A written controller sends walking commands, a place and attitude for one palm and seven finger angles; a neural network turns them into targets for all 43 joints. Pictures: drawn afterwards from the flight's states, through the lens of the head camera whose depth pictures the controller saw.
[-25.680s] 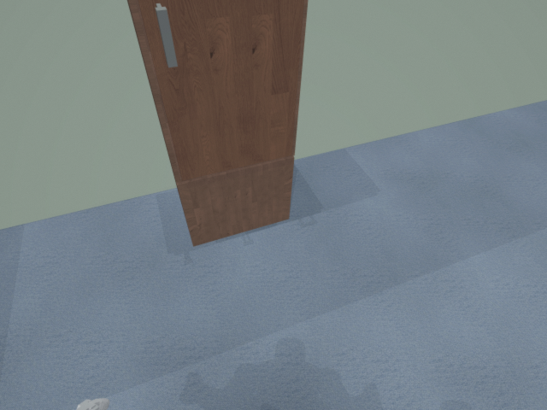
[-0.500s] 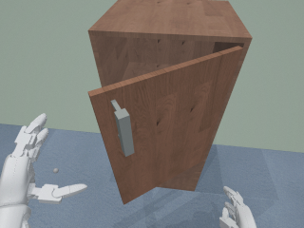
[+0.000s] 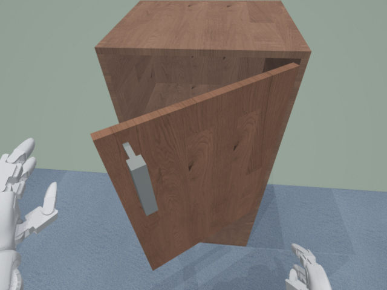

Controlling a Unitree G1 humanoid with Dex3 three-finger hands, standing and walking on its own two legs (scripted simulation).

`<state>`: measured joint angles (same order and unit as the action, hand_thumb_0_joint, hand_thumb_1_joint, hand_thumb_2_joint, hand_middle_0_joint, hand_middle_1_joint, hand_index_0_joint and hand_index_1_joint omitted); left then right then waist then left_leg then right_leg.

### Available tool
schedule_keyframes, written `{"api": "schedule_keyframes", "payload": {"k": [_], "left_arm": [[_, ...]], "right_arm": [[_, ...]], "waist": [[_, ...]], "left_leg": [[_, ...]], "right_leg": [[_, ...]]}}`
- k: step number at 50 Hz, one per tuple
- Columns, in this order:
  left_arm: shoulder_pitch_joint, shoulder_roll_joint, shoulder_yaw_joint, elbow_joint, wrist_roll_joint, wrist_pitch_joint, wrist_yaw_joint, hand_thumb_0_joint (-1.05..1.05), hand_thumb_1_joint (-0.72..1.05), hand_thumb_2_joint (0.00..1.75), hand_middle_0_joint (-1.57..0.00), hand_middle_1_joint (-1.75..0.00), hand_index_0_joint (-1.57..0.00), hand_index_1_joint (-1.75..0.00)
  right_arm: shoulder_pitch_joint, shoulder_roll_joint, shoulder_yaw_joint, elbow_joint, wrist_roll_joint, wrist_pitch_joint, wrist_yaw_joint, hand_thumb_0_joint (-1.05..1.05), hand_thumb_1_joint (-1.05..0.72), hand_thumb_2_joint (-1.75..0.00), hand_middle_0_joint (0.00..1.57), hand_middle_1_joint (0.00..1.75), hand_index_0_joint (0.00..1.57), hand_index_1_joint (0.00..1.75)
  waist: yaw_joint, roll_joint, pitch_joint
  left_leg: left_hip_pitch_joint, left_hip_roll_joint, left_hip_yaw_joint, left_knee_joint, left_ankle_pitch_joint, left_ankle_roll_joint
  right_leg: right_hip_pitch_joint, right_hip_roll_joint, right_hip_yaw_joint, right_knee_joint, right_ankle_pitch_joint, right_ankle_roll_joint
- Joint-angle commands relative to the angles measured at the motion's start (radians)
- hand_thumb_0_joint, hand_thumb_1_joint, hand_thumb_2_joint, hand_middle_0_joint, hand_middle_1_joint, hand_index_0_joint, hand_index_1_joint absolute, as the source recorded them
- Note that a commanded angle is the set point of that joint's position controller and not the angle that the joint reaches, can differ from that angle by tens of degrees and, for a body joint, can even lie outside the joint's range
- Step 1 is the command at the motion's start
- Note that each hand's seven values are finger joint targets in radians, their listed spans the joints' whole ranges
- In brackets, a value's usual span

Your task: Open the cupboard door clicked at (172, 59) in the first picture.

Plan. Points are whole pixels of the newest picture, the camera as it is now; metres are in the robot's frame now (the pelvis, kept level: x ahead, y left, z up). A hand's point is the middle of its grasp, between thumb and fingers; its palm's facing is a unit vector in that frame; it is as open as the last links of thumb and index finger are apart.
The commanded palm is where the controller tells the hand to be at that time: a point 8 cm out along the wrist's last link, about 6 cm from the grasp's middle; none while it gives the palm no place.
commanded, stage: draw the hand back to the body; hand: left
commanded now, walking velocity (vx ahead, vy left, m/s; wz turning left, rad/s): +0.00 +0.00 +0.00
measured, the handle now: (139, 179) +0.26 +0.13 +0.15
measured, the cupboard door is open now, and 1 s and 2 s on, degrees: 36 36 36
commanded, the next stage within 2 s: step back with the hand held close in 0.34 s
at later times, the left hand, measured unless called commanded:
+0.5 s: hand (50, 209) +0.19 +0.25 +0.16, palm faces +0.44 -0.81 -0.40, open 7.5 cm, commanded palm +0.14 +0.29 +0.17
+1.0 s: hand (1, 254) +0.11 +0.28 +0.16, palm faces +0.38 -0.78 -0.50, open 7.4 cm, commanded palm +0.06 +0.32 +0.17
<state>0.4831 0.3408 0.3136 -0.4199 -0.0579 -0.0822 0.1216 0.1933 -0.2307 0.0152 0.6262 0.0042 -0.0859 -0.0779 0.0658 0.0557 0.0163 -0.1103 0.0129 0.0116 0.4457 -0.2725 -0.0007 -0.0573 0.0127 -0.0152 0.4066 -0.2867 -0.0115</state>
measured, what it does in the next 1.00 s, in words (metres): shifts its weight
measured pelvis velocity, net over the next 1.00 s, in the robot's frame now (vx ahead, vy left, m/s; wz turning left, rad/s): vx -0.09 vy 0.02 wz -0.03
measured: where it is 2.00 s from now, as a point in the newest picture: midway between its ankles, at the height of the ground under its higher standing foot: outside the picture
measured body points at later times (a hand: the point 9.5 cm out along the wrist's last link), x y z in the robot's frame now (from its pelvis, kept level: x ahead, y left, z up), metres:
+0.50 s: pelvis +0.00 -0.01 +0.00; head -0.02 -0.03 +0.45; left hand +0.16 +0.29 +0.18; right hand +0.18 -0.23 -0.09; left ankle -0.02 +0.12 -0.74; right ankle -0.04 -0.11 -0.74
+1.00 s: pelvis -0.09 +0.02 -0.01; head -0.08 +0.02 +0.44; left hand +0.09 +0.32 +0.19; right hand +0.08 -0.23 -0.09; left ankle -0.02 +0.12 -0.74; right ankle -0.04 -0.11 -0.74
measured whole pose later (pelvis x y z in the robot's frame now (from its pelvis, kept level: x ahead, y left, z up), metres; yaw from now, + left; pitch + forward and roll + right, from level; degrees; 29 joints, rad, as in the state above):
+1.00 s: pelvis -0.09 +0.02 -0.01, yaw -2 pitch -2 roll -1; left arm 0.57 0.42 0.42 -0.52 -0.03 -0.17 0.14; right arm 0.21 -0.23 -0.01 0.54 0.02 -0.02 -0.09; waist 0.00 0.02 0.04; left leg -0.33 0.01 0.04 0.54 -0.18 0.03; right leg -0.29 0.01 0.02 0.51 -0.19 0.02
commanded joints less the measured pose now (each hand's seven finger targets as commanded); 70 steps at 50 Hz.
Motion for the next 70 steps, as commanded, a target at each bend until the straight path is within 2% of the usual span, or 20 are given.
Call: {"api": "schedule_keyframes", "payload": {"k": [1,22,23,24,25,29,38,43,47,52,55,58,60,61,62,63,64,66,67,70], "left_arm": [[-0.090,0.175,0.115,-0.187,-0.001,-0.064,0.017,0.00,0.90,0.90,-0.20,-0.30,-0.20,-0.30],[-0.096,0.180,0.115,-0.181,-0.006,-0.065,0.010,0.00,0.90,0.90,-0.20,-0.30,-0.20,-0.30],[-0.144,0.218,0.148,-0.200,-0.007,-0.069,0.015,0.00,0.90,0.90,-0.20,-0.30,-0.20,-0.30],[-0.217,0.350,0.277,-0.234,-0.008,-0.107,0.016,0.00,0.90,0.90,-0.20,-0.30,-0.20,-0.30],[-0.131,0.267,0.213,-0.156,-0.006,-0.113,0.002,0.00,0.90,0.90,-0.20,-0.30,-0.20,-0.30],[-0.013,0.192,0.138,-0.143,0.003,-0.102,-0.010,0.00,0.90,0.90,-0.20,-0.30,-0.20,-0.30],[0.081,0.273,0.227,-0.284,0.005,-0.111,0.024,0.00,0.90,0.90,-0.20,-0.30,-0.20,-0.30],[0.095,0.262,0.235,-0.296,0.007,-0.128,0.037,0.00,0.90,0.90,-0.20,-0.30,-0.20,-0.30],[0.076,0.229,0.216,-0.278,0.022,-0.144,0.044,0.00,0.90,0.90,-0.20,-0.30,-0.20,-0.30],[0.014,0.220,0.212,-0.267,0.046,-0.166,0.053,0.00,0.90,0.90,-0.20,-0.30,-0.20,-0.30],[-0.017,0.236,0.213,-0.277,0.045,-0.179,0.064,0.00,0.90,0.90,-0.20,-0.30,-0.20,-0.30],[-0.039,0.260,0.217,-0.329,0.038,-0.187,0.078,0.00,0.90,0.90,-0.20,-0.30,-0.20,-0.30],[-0.041,0.260,0.225,-0.324,0.034,-0.185,0.082,0.00,0.90,0.90,-0.20,-0.30,-0.20,-0.30],[-0.037,0.267,0.230,-0.348,0.034,-0.185,0.085,0.00,0.90,0.90,-0.20,-0.30,-0.20,-0.30],[-0.034,0.256,0.235,-0.367,0.036,-0.190,0.085,0.00,0.90,0.90,-0.20,-0.30,-0.20,-0.30],[-0.033,0.248,0.254,-0.376,0.041,-0.196,0.088,0.00,0.90,0.90,-0.20,-0.30,-0.20,-0.30],[-0.073,0.283,0.284,-0.389,0.052,-0.195,0.094,0.00,0.90,0.90,-0.20,-0.30,-0.20,-0.30],[-0.070,0.313,0.300,-0.381,0.040,-0.212,0.086,0.00,0.90,0.90,-0.20,-0.30,-0.20,-0.30],[-0.017,0.266,0.271,-0.320,0.030,-0.203,0.081,0.00,0.90,0.90,-0.20,-0.30,-0.20,-0.30],[0.040,0.213,0.222,-0.331,0.010,-0.182,0.077,0.00,0.90,0.90,-0.20,-0.30,-0.20,-0.30]], "right_arm": [[-0.123,-0.099,-0.040,-0.165,0.001,-0.045,-0.007,0.00,-0.90,-0.90,0.20,0.30,0.20,0.30],[-0.137,-0.094,-0.040,-0.170,0.000,-0.029,-0.003,0.00,-0.90,-0.90,0.20,0.30,0.20,0.30],[-0.139,-0.097,-0.041,-0.167,0.003,-0.030,-0.005,0.00,-0.90,-0.90,0.20,0.30,0.20,0.30],[-0.116,-0.113,-0.041,-0.192,0.013,-0.012,-0.001,0.00,-0.90,-0.90,0.20,0.30,0.20,0.30],[-0.122,-0.101,-0.043,-0.166,0.008,0.003,0.001,0.00,-0.90,-0.90,0.20,0.30,0.20,0.30],[-0.117,-0.117,-0.058,-0.201,0.011,0.033,0.001,0.00,-0.90,-0.90,0.20,0.30,0.20,0.30],[-0.114,-0.107,-0.074,-0.247,0.019,0.062,-0.013,0.00,-0.90,-0.90,0.20,0.30,0.20,0.30],[-0.103,-0.111,-0.074,-0.248,0.016,0.044,-0.017,0.00,-0.90,-0.90,0.20,0.30,0.20,0.30],[-0.084,-0.125,-0.074,-0.242,0.016,0.015,-0.018,0.00,-0.90,-0.90,0.20,0.30,0.20,0.30],[-0.063,-0.135,-0.076,-0.234,0.011,-0.021,-0.020,0.00,-0.90,-0.90,0.20,0.30,0.20,0.30],[-0.042,-0.121,-0.077,-0.216,0.007,-0.036,-0.018,0.00,-0.90,-0.90,0.20,0.30,0.20,0.30],[-0.031,-0.097,-0.070,-0.173,-0.002,-0.042,-0.011,0.00,-0.90,-0.90,0.20,0.30,0.20,0.30],[-0.031,-0.103,-0.065,-0.177,-0.003,-0.045,-0.010,0.00,-0.90,-0.90,0.20,0.30,0.20,0.30],[-0.037,-0.126,-0.070,-0.180,-0.001,-0.043,-0.019,0.00,-0.90,-0.90,0.20,0.30,0.20,0.30],[-0.045,-0.144,-0.068,-0.201,-0.003,-0.049,-0.026,0.00,-0.90,-0.90,0.20,0.30,0.20,0.30],[-0.067,-0.147,-0.065,-0.212,-0.007,-0.064,-0.028,0.00,-0.90,-0.90,0.20,0.30,0.20,0.30],[-0.055,-0.109,-0.067,-0.200,-0.014,-0.076,-0.024,0.00,-0.90,-0.90,0.20,0.30,0.20,0.30],[-0.060,-0.113,-0.086,-0.174,-0.007,-0.083,-0.011,0.00,-0.90,-0.90,0.20,0.30,0.20,0.30],[-0.065,-0.111,-0.088,-0.169,-0.002,-0.087,-0.003,0.00,-0.90,-0.90,0.20,0.30,0.20,0.30],[-0.070,-0.086,-0.075,-0.149,0.002,-0.085,0.020,0.00,-0.90,-0.90,0.20,0.30,0.20,0.30]], "waist": [[0.001,0.001,-0.086],[0.001,-0.005,-0.072],[0.001,-0.006,-0.081],[-0.035,-0.025,0.005],[-0.044,-0.070,-0.010],[-0.047,-0.015,-0.088],[-0.039,-0.024,-0.198],[-0.042,0.042,-0.149],[-0.057,0.077,-0.068],[-0.065,0.032,-0.006],[-0.069,-0.114,-0.016],[-0.081,-0.219,-0.100],[-0.084,-0.161,-0.096],[-0.083,-0.046,-0.065],[-0.081,0.118,-0.033],[-0.076,0.346,-0.056],[-0.077,0.285,-0.070],[-0.064,0.124,-0.104],[-0.063,0.089,-0.092],[-0.059,0.138,-0.102]], "left_leg": [[0.080,0.013,-0.004,-0.031,0.362,0.021],[0.079,0.007,0.002,-0.044,0.311,0.023],[0.080,0.007,0.001,-0.043,0.303,0.022],[0.031,0.026,-0.019,-0.008,0.253,0.041],[0.027,0.024,-0.031,0.011,0.247,0.040],[0.054,0.047,-0.018,0.015,0.372,0.034],[-0.021,0.081,-0.042,-0.009,0.426,0.032],[-0.161,0.102,-0.071,-0.057,0.244,0.044],[-0.343,0.115,-0.107,-0.115,-0.123,0.063],[-0.486,0.120,-0.142,-0.114,-0.371,0.080],[-0.308,0.036,-0.086,0.101,-0.268,0.039],[-0.081,-0.018,-0.039,0.364,-0.092,0.011],[-0.055,0.013,-0.073,0.260,-0.135,0.022],[-0.090,0.054,-0.145,0.133,-0.195,0.036],[-0.260,0.148,-0.285,-0.084,-0.337,0.076],[-0.521,0.304,-0.507,-0.345,-0.566,0.148],[-0.602,0.345,-0.530,-0.388,-0.510,0.176],[-0.503,0.313,-0.423,-0.293,-0.351,0.148],[-0.463,0.286,-0.351,-0.272,-0.339,0.142],[-0.354,0.218,-0.252,-0.306,-0.292,0.091]], "right_leg": [[-0.051,-0.017,0.000,-0.058,0.337,-0.007],[-0.053,-0.015,0.006,-0.083,0.312,-0.001],[-0.051,-0.015,0.009,-0.088,0.304,-0.002],[-0.160,-0.064,0.115,-0.139,0.394,0.000],[-0.145,-0.085,0.120,-0.128,0.445,-0.001],[-0.137,-0.087,0.095,-0.073,0.500,0.011],[-0.098,-0.062,0.071,0.027,0.438,0.022],[-0.096,-0.041,0.078,0.065,0.277,0.024],[-0.090,-0.034,0.088,0.082,0.096,0.019],[-0.127,-0.032,0.112,0.077,-0.136,0.014],[-0.364,-0.115,0.207,-0.085,-0.295,-0.038],[-0.515,-0.258,0.267,-0.129,-0.142,-0.106],[-0.560,-0.230,0.216,-0.072,-0.215,-0.074],[-0.562,-0.159,0.164,0.007,-0.272,-0.049],[-0.456,-0.051,0.097,0.186,-0.255,0.001],[-0.233,0.065,0.029,0.572,-0.185,0.040],[-0.174,0.061,0.089,0.817,-0.193,0.031],[-0.224,0.066,0.109,0.866,-0.212,0.028],[-0.249,0.076,0.084,0.854,-0.201,0.031],[-0.243,0.081,-0.008,0.652,-0.237,0.022]]}}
